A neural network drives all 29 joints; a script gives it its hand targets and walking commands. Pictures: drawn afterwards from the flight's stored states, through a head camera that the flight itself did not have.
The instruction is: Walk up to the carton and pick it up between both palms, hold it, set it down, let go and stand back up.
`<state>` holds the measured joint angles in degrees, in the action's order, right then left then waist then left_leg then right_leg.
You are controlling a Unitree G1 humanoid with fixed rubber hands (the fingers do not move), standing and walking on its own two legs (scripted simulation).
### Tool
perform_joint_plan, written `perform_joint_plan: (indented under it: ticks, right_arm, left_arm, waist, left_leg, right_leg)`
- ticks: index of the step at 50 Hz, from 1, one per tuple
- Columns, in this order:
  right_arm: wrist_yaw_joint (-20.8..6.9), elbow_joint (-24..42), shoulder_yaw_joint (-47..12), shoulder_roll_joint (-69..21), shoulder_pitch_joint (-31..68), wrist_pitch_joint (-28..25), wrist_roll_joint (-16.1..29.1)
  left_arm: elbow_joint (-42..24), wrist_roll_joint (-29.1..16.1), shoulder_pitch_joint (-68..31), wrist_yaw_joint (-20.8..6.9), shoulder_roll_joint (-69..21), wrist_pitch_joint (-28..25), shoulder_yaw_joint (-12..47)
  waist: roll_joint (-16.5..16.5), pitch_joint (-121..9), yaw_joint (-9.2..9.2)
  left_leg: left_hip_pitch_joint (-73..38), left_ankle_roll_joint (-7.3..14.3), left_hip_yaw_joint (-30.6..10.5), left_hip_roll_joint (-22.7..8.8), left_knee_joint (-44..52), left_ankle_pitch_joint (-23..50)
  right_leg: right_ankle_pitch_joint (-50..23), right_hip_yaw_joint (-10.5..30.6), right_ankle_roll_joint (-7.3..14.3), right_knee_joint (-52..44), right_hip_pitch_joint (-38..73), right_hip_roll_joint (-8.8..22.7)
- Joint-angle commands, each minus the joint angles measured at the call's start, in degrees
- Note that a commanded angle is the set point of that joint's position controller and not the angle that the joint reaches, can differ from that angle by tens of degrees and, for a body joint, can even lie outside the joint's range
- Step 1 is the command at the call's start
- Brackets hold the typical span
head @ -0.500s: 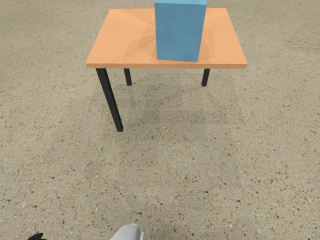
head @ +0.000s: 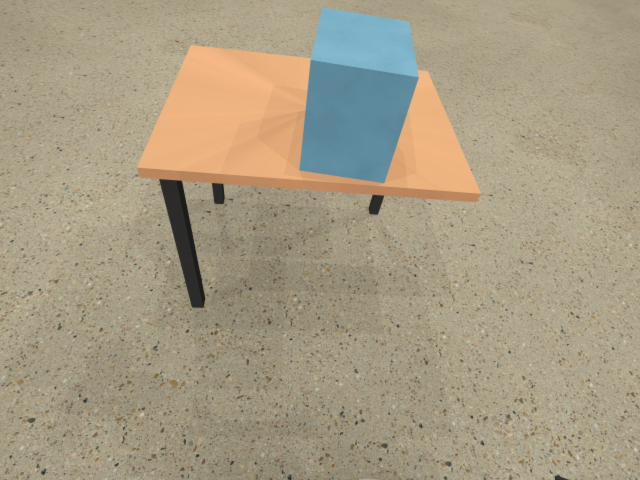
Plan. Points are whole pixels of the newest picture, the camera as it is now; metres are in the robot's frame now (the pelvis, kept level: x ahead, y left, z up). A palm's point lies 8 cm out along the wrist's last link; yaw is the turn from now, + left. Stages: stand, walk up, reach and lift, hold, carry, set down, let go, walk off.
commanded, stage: walk up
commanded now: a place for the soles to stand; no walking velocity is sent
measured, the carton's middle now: (353, 96) +0.92 -0.10 +0.01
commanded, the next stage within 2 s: none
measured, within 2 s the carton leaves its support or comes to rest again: neither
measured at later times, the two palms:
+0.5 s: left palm (94, 444) +0.19 +0.26 -0.08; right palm (581, 442) +0.20 -0.40 -0.10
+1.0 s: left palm (129, 353) +0.32 +0.27 -0.12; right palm (563, 360) +0.31 -0.39 -0.05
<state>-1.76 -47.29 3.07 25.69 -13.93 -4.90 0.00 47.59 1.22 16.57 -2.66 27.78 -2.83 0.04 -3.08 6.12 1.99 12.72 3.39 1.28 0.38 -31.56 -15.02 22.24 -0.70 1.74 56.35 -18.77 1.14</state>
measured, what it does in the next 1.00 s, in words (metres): walks ahead: right foot, then left foot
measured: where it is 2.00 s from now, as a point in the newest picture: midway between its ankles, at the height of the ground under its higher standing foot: (316, 443)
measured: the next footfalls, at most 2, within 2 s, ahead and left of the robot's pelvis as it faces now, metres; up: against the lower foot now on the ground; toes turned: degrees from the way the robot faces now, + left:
right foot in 0.36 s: +0.23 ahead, -0.16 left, +0.00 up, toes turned -2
left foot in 0.84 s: +0.30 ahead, +0.06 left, +0.00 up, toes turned +3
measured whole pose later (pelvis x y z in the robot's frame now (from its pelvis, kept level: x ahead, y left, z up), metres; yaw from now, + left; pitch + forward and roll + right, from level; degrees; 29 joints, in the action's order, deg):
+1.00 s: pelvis +0.24 -0.05 +0.00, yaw +2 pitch -5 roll -1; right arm -0.3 -47.3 2.7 26.5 -17.1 -5.2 0.0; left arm 47.0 1.2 15.7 -3.3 27.6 -0.9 0.1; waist -4.3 6.0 2.2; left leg 11.7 2.2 1.3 -0.6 -32.6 -16.3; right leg 22.0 -1.4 1.2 54.1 -19.1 0.4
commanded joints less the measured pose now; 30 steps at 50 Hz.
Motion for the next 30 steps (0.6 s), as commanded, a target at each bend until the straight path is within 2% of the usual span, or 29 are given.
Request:
perform_joint_plan:
  ticks: [1, 2, 3, 4, 5, 6, 7, 8, 9, 10, 12, 13, 14, 15, 16, 17, 18, 19, 20, 21, 22, 23, 24, 25, 26, 27, 28, 29, 30]
  right_arm:
    - [1.22, 1.23, 4.51, 12.43, -8.21, -1.77, 0.29]
    - [1.52, 1.08, 4.56, 12.68, -9.20, -1.88, 0.44]
    - [1.66, 1.37, 4.63, 14.22, -8.86, -1.81, 0.28]
    - [1.77, 1.30, 4.56, 14.18, -7.77, -1.59, 0.09]
    - [1.72, 2.05, 4.36, 13.13, -6.12, -1.55, 0.26]
    - [1.81, 1.71, 4.50, 14.08, -7.26, -1.52, 0.50]
    - [1.98, 1.61, 4.21, 13.68, -7.55, -1.55, 0.79]
    - [1.82, 2.04, 4.48, 14.40, -6.80, -1.53, 0.33]
    - [1.72, 2.13, 4.44, 14.69, -5.35, -1.43, 0.44]
    - [1.73, 2.80, 4.47, 15.19, -5.48, -1.21, 0.17]
    - [1.31, 3.02, 4.79, 15.59, -4.52, -1.03, 0.13]
    - [1.53, 3.41, 4.78, 15.86, -5.17, -0.80, 0.34]
    - [1.68, 3.62, 4.80, 15.91, -4.64, -0.88, -0.18]
    - [1.73, 3.54, 4.34, 16.69, -2.84, -0.66, -0.58]
    - [1.68, 4.48, 3.98, 15.30, -0.80, -0.49, -0.84]
    - [1.64, 4.85, 3.05, 12.17, -2.97, -0.30, -0.40]
    - [1.21, 4.44, 1.90, 9.10, -4.25, -0.18, 0.45]
    - [1.20, 5.73, 0.54, 6.82, -6.58, 0.22, 0.64]
    - [1.70, 3.86, 1.65, 11.45, -4.86, 0.71, 0.75]
    - [1.58, 3.29, 2.19, 14.45, -4.35, 0.66, 1.01]
    - [1.33, 1.65, 2.18, 14.57, -6.16, 0.65, 1.23]
    - [1.09, 2.55, 1.97, 12.42, -4.64, 0.85, 0.45]
    - [0.89, 1.31, 2.12, 12.10, -7.81, 0.88, 0.56]
    - [0.80, 0.79, 2.48, 10.80, -8.80, 1.26, 0.49]
    - [0.65, 1.66, 2.51, 11.20, -6.90, 1.12, 0.39]
    - [0.67, 1.80, 2.26, 11.11, -5.11, 1.24, 0.18]
    - [0.70, 2.49, 2.26, 10.77, -4.19, 1.12, 0.21]
    - [0.82, 2.59, 2.18, 10.87, -3.74, 1.34, -0.18]
    - [0.83, 3.26, 2.55, 10.06, -3.65, 1.33, 0.16]
  left_arm:
    - [-4.57, -0.77, -1.14, -0.60, 8.42, 1.24, -5.43]
    - [-5.12, -0.89, -2.40, -0.72, 7.98, 1.33, -5.15]
    - [-5.32, -0.87, -3.37, -0.57, 8.97, 1.48, -5.21]
    - [-5.27, -1.54, -2.87, -0.70, 7.83, 1.36, -5.03]
    - [-5.15, -1.46, -3.61, -0.75, 7.80, 1.50, -4.75]
    - [-5.41, -1.09, -4.04, -0.95, 8.54, 1.79, -5.11]
    - [-5.65, -1.16, -5.68, -0.81, 9.15, 1.86, -4.99]
    - [-6.03, -1.14, -5.48, -1.13, 8.80, 1.78, -5.20]
    - [-6.17, -1.17, -6.19, -1.28, 9.09, 1.54, -5.17]
    - [-6.41, -1.35, -5.90, -1.66, 8.26, 1.50, -4.91]
    - [-6.57, -1.13, -8.04, -2.03, 7.47, 0.97, -4.39]
    - [-7.00, -0.91, -8.62, -2.11, 7.39, 0.72, -4.96]
    - [-6.61, -0.91, -7.76, -2.01, 7.36, 0.30, -4.67]
    - [-6.13, -1.27, -4.74, -1.74, 8.20, 0.09, -5.34]
    - [-3.97, -1.47, 1.51, -1.25, 8.25, -0.12, -6.04]
    - [-2.20, -0.79, 6.43, -0.42, 10.09, -0.79, -6.48]
    - [-1.20, -0.21, 11.64, 0.45, 13.32, -1.39, -7.79]
    - [-2.56, 0.07, 10.61, 0.79, 16.02, -1.53, -7.97]
    - [-3.00, -0.62, 6.85, 0.61, 16.87, -1.28, -7.61]
    - [-3.47, -0.91, 4.38, 0.72, 15.50, -1.05, -7.50]
    - [-3.09, -1.36, 4.35, 0.86, 12.82, -1.27, -7.27]
    - [-2.61, -1.04, 3.41, 0.97, 12.33, -1.30, -6.54]
    - [-2.98, -1.25, 2.78, 1.01, 10.69, -1.54, -6.20]
    - [-3.11, -0.84, 3.93, 0.81, 10.48, -1.63, -6.76]
    - [-3.55, -0.79, 4.39, 0.70, 10.73, -1.35, -6.32]
    - [-3.29, -0.39, 5.47, 0.68, 11.55, -1.31, -6.69]
    - [-3.59, -0.65, 4.63, 0.66, 10.12, -1.19, -6.29]
    - [-4.01, -0.42, 4.16, 0.45, 11.07, -0.87, -6.41]
    - [-3.63, -0.21, 4.38, 0.33, 11.54, -0.88, -6.45]
  waist:
    - [9.35, -1.91, 1.32]
    - [11.22, -1.29, 1.83]
    - [10.34, -0.81, 1.39]
    - [12.11, 1.34, 0.77]
    - [12.50, 3.20, 0.33]
    - [10.19, 3.56, 1.25]
    - [10.95, 4.85, 0.99]
    - [12.39, 5.11, 1.11]
    - [11.69, 7.14, 0.58]
    - [11.40, 6.51, 1.21]
    - [12.50, 5.87, 0.89]
    - [10.85, 5.12, 0.90]
    - [10.50, 2.98, 0.13]
    - [11.41, -1.28, -1.41]
    - [8.49, -6.37, -5.33]
    - [1.72, -11.04, -7.32]
    - [-7.99, -15.52, -9.56]
    - [-15.64, -14.09, -7.12]
    - [-7.32, -10.52, -6.42]
    - [-2.60, -5.95, -5.47]
    - [-1.56, -4.44, -4.72]
    - [-1.22, -3.27, -4.19]
    - [-3.63, -5.01, -2.97]
    - [-7.16, -7.62, -3.14]
    - [-9.74, -9.42, -4.56]
    - [-7.23, -9.76, -5.57]
    - [-7.47, -9.18, -5.72]
    - [-8.93, -8.56, -5.93]
    - [-8.65, -6.36, -5.73]
  left_leg:
    - [-10.09, 4.56, -15.71, -13.28, 16.69, 11.56]
    - [-10.91, 3.17, -15.30, -12.95, 16.53, 14.67]
    - [-10.39, 3.73, -17.40, -13.47, 16.48, 11.97]
    - [-8.58, 5.20, -14.23, -12.93, 16.74, 12.67]
    - [-8.11, 5.78, -13.85, -13.25, 17.66, 11.18]
    - [-8.79, 5.81, -14.59, -14.10, 17.55, 11.66]
    - [-6.67, 5.05, -14.28, -13.90, 18.03, 11.75]
    - [-4.55, 6.54, -13.02, -13.88, 18.29, 10.42]
    - [-4.05, 7.65, -13.75, -14.31, 19.05, 5.55]
    - [-5.53, 7.58, -12.41, -13.95, 18.29, 6.47]
    - [-4.68, 8.09, -10.29, -13.83, 17.15, 6.17]
    - [-5.09, 8.49, -12.50, -15.11, 14.81, 7.37]
    - [-6.42, 7.83, -11.72, -16.17, 10.80, 13.79]
    - [-7.88, 6.35, -9.89, -14.32, 6.51, 17.49]
    - [-7.04, 5.30, -8.54, -12.36, -2.60, 23.96]
    - [-3.30, 3.25, -5.63, -8.49, -14.69, 21.76]
    - [5.17, 1.43, -3.34, -3.72, -26.66, 8.88]
    - [17.52, -0.25, -4.68, 2.26, -33.52, -15.03]
    - [19.75, 0.06, -6.63, 2.73, -35.65, -16.29]
    - [22.48, -0.53, -7.56, -0.18, -36.07, -13.00]
    - [23.12, -1.30, -8.35, 0.12, -33.92, -7.70]
    - [22.02, -1.40, -6.80, -2.32, -30.60, -7.30]
    - [18.48, -2.37, -6.41, -2.78, -28.36, -5.04]
    - [17.81, -2.44, -5.61, -2.84, -27.45, -5.05]
    - [18.75, -3.00, -3.08, -2.27, -24.53, -6.20]
    - [19.85, -2.73, -3.34, -1.50, -24.18, -5.99]
    - [20.62, -3.20, -2.06, -2.50, -23.22, -4.70]
    - [19.97, -3.61, -2.07, -2.20, -21.52, -6.39]
    - [20.29, -3.49, -1.78, -3.43, -21.13, -4.84]
  right_leg:
    - [-7.39, 3.23, -1.60, 1.71, -15.67, 2.59]
    - [-7.57, 3.32, -1.28, 0.70, -16.75, 2.61]
    - [-7.49, 4.23, -1.62, 0.59, -17.04, 2.42]
    - [-6.84, 4.27, -1.86, -1.47, -17.12, 2.32]
    - [-7.56, 3.12, -1.83, -1.88, -17.67, 2.82]
    - [-7.47, 3.60, -1.91, -2.83, -18.56, 2.43]
    - [-8.48, 3.78, -1.76, -3.13, -17.57, 2.38]
    - [-7.95, 2.65, -1.94, -5.92, -15.51, 3.32]
    - [-7.97, 3.05, -1.85, -7.12, -15.93, 3.86]
    - [-7.75, 2.18, -1.94, -9.51, -16.68, 3.05]
    - [-8.36, 0.71, -1.14, -16.15, -12.61, 4.16]
    - [-5.67, 1.72, -0.69, -18.25, -10.15, 4.16]
    - [-5.03, 1.62, 0.12, -21.72, -8.01, 3.85]
    - [-5.16, 1.26, 0.37, -25.67, -1.53, 3.58]
    - [-10.60, 0.56, 1.76, -31.21, 8.07, 2.77]
    - [-14.36, 0.90, 2.48, -34.28, 17.84, 1.20]
    - [-7.09, 9.73, 1.94, -34.06, 25.39, 7.41]
    - [0.77, 29.31, 2.90, -38.68, 28.04, 16.47]
    - [8.84, 39.79, 9.24, -44.49, 19.26, 21.00]
    - [9.99, 35.83, 9.20, -44.43, 18.88, 19.81]
    - [-3.67, 28.12, 6.37, -42.19, 18.93, 16.04]
    - [-6.13, 23.67, 4.06, -41.39, 16.36, 14.13]
    - [-13.95, 17.89, 3.03, -40.46, 13.54, 11.65]
    - [-11.79, 16.16, 3.19, -40.43, 15.66, 11.31]
    - [-12.70, 14.04, 5.94, -39.33, 17.62, 9.40]
    - [-13.72, 14.61, 6.90, -38.37, 18.52, 10.92]
    - [-13.75, 13.54, 7.57, -38.96, 18.37, 10.34]
    - [-7.75, 12.76, 9.42, -39.23, 15.33, 11.04]
    - [0.18, 13.88, 8.92, -41.46, 13.01, 12.18]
